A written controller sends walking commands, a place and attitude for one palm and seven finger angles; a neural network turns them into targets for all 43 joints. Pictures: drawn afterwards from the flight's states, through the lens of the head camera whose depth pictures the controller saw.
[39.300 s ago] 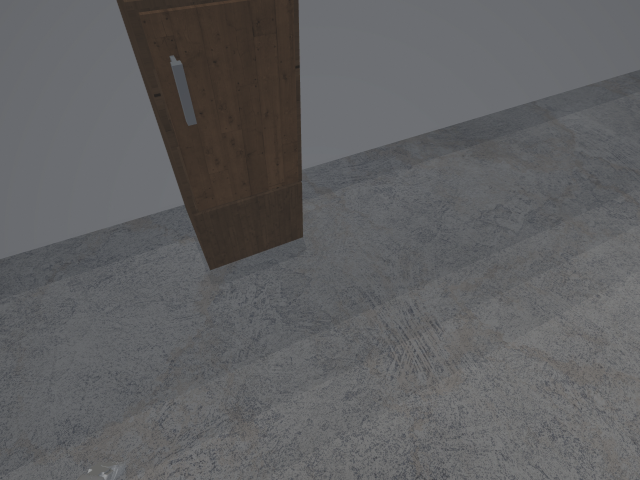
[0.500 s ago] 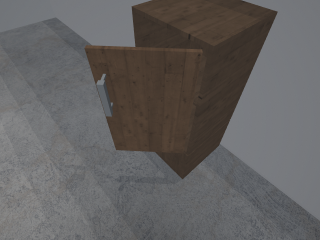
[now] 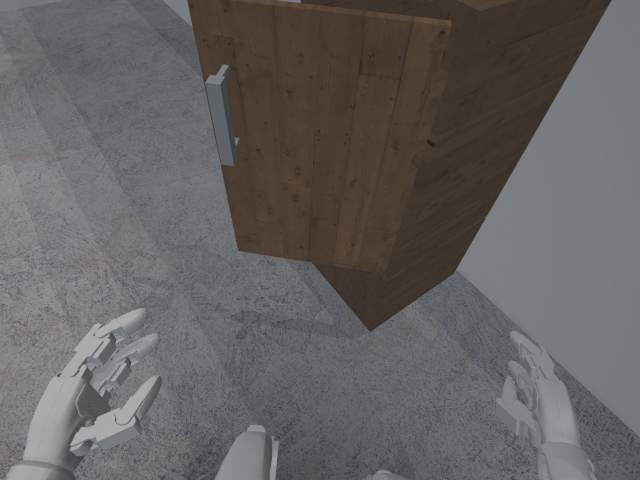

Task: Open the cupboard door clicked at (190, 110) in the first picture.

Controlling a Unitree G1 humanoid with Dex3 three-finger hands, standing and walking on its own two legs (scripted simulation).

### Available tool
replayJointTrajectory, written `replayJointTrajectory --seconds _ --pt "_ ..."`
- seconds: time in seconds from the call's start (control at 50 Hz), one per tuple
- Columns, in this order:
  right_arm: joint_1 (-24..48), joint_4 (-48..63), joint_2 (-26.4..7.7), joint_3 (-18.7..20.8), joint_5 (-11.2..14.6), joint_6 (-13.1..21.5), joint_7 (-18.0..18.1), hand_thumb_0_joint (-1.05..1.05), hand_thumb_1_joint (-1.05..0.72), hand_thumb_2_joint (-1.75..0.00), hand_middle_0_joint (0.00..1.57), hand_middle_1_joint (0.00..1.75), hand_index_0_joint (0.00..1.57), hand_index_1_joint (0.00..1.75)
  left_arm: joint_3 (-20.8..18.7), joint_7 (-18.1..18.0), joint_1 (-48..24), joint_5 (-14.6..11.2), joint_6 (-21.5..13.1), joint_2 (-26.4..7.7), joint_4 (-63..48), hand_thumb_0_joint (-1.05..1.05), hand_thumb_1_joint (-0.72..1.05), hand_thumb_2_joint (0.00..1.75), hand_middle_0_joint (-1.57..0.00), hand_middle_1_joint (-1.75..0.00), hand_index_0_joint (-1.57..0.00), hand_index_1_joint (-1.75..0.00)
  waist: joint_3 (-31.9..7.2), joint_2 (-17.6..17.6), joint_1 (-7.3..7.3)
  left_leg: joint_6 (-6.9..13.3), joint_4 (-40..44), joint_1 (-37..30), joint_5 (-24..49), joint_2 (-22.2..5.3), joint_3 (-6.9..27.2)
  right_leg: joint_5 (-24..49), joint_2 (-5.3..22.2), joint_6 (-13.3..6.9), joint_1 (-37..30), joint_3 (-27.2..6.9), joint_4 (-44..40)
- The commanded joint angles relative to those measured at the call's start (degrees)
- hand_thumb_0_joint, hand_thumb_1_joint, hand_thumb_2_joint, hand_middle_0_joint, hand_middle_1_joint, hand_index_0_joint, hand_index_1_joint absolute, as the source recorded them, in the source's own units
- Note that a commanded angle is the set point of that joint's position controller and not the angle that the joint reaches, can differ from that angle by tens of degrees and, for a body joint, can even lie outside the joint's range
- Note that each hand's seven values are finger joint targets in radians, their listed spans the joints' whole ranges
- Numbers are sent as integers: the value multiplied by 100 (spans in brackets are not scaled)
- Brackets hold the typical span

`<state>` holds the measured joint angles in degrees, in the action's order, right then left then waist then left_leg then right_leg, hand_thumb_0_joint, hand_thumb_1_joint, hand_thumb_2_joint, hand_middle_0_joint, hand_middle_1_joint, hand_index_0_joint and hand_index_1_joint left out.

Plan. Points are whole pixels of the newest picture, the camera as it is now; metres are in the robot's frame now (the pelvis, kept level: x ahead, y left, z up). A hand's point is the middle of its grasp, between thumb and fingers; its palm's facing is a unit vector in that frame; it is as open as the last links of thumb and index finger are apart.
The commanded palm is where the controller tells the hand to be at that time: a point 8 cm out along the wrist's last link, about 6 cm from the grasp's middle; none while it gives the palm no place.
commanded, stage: raise the hand with hooked fingers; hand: left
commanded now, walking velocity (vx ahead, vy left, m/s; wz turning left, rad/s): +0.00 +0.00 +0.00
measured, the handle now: (227, 116) +0.63 +0.22 +0.09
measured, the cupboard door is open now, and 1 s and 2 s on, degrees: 45 45 45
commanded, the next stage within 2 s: move the hooked fingers beside the handle in 1.64 s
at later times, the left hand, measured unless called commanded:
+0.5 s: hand (106, 344) +0.24 +0.26 +0.06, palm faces -0.06 -1.00 -0.06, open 11.8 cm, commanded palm +0.22 +0.32 +0.07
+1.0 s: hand (68, 298) +0.27 +0.31 +0.09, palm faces -0.05 -1.00 -0.05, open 13.9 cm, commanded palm +0.25 +0.36 +0.10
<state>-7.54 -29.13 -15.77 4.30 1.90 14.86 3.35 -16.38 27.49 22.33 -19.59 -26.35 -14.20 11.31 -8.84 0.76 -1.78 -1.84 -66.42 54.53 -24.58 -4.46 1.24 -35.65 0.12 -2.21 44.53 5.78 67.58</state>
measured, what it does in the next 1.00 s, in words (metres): stands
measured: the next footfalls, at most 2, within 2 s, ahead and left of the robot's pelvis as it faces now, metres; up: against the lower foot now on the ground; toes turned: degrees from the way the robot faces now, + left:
none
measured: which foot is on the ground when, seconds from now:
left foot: down 0.00-1.00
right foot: down 0.00-1.00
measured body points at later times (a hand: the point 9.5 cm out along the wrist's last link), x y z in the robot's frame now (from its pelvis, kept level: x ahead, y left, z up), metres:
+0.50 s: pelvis -0.01 +0.03 +0.01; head +0.05 +0.04 +0.46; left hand +0.23 +0.32 +0.07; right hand +0.12 -0.23 -0.07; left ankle +0.08 +0.14 -0.64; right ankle -0.02 -0.10 -0.64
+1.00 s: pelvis +0.00 +0.05 +0.03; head +0.05 +0.07 +0.48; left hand +0.27 +0.36 +0.10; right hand +0.18 -0.19 -0.03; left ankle +0.08 +0.14 -0.64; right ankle -0.02 -0.10 -0.64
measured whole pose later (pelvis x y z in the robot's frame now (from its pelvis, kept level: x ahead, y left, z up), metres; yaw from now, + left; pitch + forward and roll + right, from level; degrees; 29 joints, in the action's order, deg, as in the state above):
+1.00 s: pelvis +0.00 +0.05 +0.03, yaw +0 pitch +11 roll -4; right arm -14.5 -29.8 -14.7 -3.0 2.4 11.8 4.1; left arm -22.4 29.5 3.6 -20.1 -15.4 -23.7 16.4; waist -6.0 -1.2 0.3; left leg 1.8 -58.1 48.4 -21.2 -3.4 -0.1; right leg -29.0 0.7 1.3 36.9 4.8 54.9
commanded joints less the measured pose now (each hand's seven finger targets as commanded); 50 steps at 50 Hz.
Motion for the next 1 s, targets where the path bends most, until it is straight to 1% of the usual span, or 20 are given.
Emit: replayJointTrajectory --seconds 0.0,0.02,0.06,0.12,0.18,0.22,0.26,0.28,0.32,0.36,0.42,0.46,0.48,0.54,0.58,0.62,0.68,0.86,0.92,0.98 --pt "-296 401 -511 42 -63 251 157 0 -90 -90 20 30 20 30 -279 -137 -1630 -106 -632 -1131 -2331 0 34 66 -24 -66 -24 -66 -958 -641 444 396 214 -1236 932 240 -25 1609 -107 210 361 -980 -1448" --pt "-299 328 -527 31 -53 275 177 0 -90 -90 20 30 20 30 -194 -116 -1572 -59 -594 -1093 -2254 0 32 65 -24 -68 -24 -68 -919 -797 466 403 228 -1303 921 228 -8 1514 -144 176 479 -898 -1426" --pt "-262 292 -571 1 -21 306 214 0 -90 -90 20 30 20 30 -148 -47 -1484 -24 -376 -1148 -2023 0 27 63 -25 -70 -25 -70 -853 -751 461 418 354 -1316 794 226 33 1237 -161 160 517 -837 -1528" --pt "-221 350 -574 -25 18 275 200 0 -90 -90 20 30 20 30 -476 60 -1039 -89 132 -1415 -1696 0 20 60 -25 -75 -25 -75 -1200 -697 224 416 552 -1427 955 243 50 1330 -138 163 115 -809 -1625" --pt "-137 432 -512 -38 21 158 176 0 -90 -90 20 30 20 30 -865 -20 -697 -228 578 -1525 -1363 0 13 57 -25 -80 -25 -80 -1272 -390 18 394 766 -1451 1120 266 61 1493 -164 171 -218 -668 -1662" --pt "-174 480 -496 -59 22 104 159 0 -90 -90 20 30 20 30 -937 -135 -735 -299 597 -1495 -1425 0 8 55 -26 -82 -26 -82 -1262 -258 17 373 907 -1470 1006 273 55 1315 -144 204 -227 -595 -1725" --pt "-214 488 -496 -67 10 97 143 0 -90 -90 20 30 20 30 -851 -268 -831 -316 502 -1361 -1420 0 4 53 -26 -86 -26 -86 -1082 -177 88 370 988 -1466 824 277 62 1055 -152 223 -42 -534 -1778" --pt "-208 490 -503 -79 3 103 137 0 -90 -90 20 30 20 30 -918 -291 -854 -320 453 -1422 -1262 0 1 52 -26 -87 -26 -87 -967 -210 39 359 984 -1395 785 281 66 965 -171 184 -27 -544 -1760" --pt "-332 458 -563 -80 -1 127 122 0 -90 -90 20 30 20 30 -837 -316 -956 -250 284 -1426 -1238 0 -3 50 -27 -90 -27 -90 -987 -165 131 361 1055 -1460 657 276 72 799 -164 192 92 -491 -1761" --pt "-409 471 -613 -73 14 170 104 0 -90 -90 20 30 20 30 -678 -293 -1030 -220 168 -1333 -1270 0 -8 48 -27 -93 -27 -93 -963 -274 184 372 1173 -1616 564 284 88 794 -189 179 197 -398 -1740" --pt "-517 498 -709 -82 32 194 115 0 -90 -90 20 30 20 30 -702 -216 -1270 -202 146 -1510 -1266 0 -15 45 -27 -98 -27 -98 -970 -343 226 381 1299 -1711 393 290 114 736 -194 159 219 -356 -1756" --pt "-554 501 -755 -90 52 190 139 0 -90 -90 20 30 20 30 -730 -196 -1426 -201 177 -1586 -1259 0 -20 43 -28 -100 -28 -100 -899 -412 239 381 1410 -1794 259 289 128 694 -206 152 231 -310 -1786" --pt "-594 505 -774 -99 51 186 152 0 -90 -90 20 30 20 30 -863 -202 -1535 -201 202 -1757 -1240 0 -22 42 -28 -102 -28 -102 -915 -467 197 370 1451 -1853 245 284 164 739 -233 115 181 -280 -1733" --pt "-618 554 -787 -123 67 191 150 0 -90 -90 20 30 20 30 -850 -246 -1644 -201 235 -1758 -1480 0 -29 39 -29 -107 -29 -107 -1055 -844 186 335 1686 -2242 213 269 250 926 -233 95 133 -169 -1723" --pt "-644 561 -793 -128 51 187 141 0 -90 -90 20 30 20 30 -946 -279 -1645 -201 291 -1842 -1442 0 -34 37 -29 -110 -29 -110 -1076 -835 175 331 1719 -2343 357 259 291 1087 -268 74 58 -138 -1727" --pt "-637 602 -792 -139 61 157 115 0 -90 -90 20 30 20 30 -868 -289 -1592 -177 358 -1752 -1393 0 -38 35 -29 -112 -29 -112 -1004 -913 188 299 1829 -2476 375 243 320 1147 -269 82 65 -92 -1763" --pt "-682 626 -835 -167 55 98 109 0 -90 -90 20 30 20 30 -906 -234 -1787 -162 516 -1840 -1114 0 -45 32 -30 -117 -30 -117 -807 -815 237 298 1894 -2438 295 243 365 1178 -313 73 59 -73 -1825" --pt "-687 689 -870 -224 60 -20 142 0 -90 -90 20 30 20 30 -998 103 -2656 -173 702 -2082 -813 0 -50 30 -30 -120 -30 -120 -963 -846 297 283 1937 -2774 556 252 357 1328 -331 70 -34 -71 -1971" --pt "-687 678 -878 -248 62 -38 156 0 -90 -90 20 30 20 30 -1133 191 -2840 -209 722 -2250 -690 0 -50 30 -30 -120 -30 -120 -1047 -947 258 277 1934 -2898 717 261 340 1406 -346 47 -101 -87 -2002" --pt "-691 661 -902 -254 53 -65 172 0 -90 -90 20 30 20 30 -1272 279 -2982 -260 791 -2410 -439 0 -50 30 -30 -120 -30 -120 -1012 -812 228 291 1909 -2801 789 288 314 1465 -357 33 -206 -111 -2043"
